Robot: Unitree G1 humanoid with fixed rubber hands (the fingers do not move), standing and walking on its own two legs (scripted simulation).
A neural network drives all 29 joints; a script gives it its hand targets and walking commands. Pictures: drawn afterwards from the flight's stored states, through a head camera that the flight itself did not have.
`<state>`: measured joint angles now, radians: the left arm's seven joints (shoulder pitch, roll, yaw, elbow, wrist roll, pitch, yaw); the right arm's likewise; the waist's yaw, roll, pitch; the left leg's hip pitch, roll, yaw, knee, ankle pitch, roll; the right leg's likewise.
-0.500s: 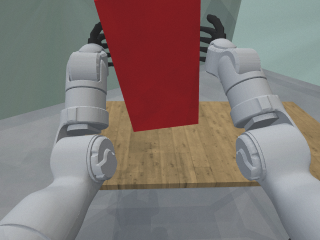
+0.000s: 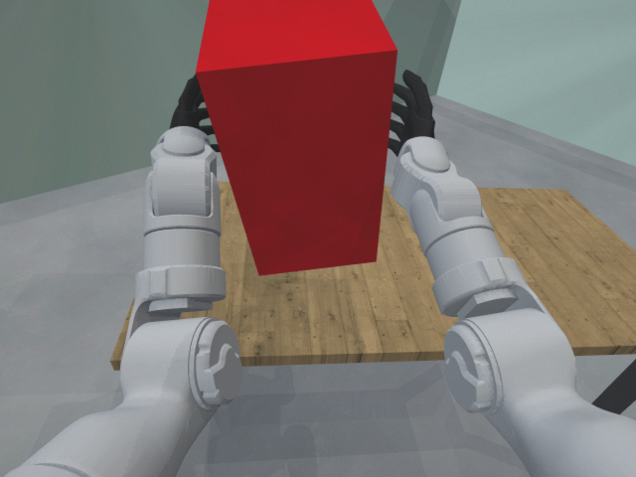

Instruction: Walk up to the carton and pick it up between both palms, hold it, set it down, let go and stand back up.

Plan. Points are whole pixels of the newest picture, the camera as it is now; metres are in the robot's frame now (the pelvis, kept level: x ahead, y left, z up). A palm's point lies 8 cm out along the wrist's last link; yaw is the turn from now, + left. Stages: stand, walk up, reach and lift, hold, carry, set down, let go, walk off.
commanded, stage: set down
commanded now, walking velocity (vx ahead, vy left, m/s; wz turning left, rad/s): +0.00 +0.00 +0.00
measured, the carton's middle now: (303, 141) +0.43 -0.02 +0.27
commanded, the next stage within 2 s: none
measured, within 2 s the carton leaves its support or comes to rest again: neither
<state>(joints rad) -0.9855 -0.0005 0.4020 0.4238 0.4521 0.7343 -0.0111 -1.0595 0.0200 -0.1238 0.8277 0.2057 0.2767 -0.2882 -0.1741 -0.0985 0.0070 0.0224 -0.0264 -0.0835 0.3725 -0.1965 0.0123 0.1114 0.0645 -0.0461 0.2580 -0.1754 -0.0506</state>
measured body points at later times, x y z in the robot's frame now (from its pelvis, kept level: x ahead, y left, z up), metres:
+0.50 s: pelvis +0.00 +0.01 +0.00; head -0.06 +0.04 +0.45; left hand +0.41 +0.10 +0.25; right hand +0.38 -0.15 +0.26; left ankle +0.02 +0.11 -0.75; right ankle +0.00 -0.08 -0.75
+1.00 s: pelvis -0.01 +0.01 +0.00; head -0.05 +0.04 +0.45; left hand +0.42 +0.09 +0.21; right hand +0.38 -0.17 +0.23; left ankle +0.02 +0.11 -0.75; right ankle +0.00 -0.08 -0.75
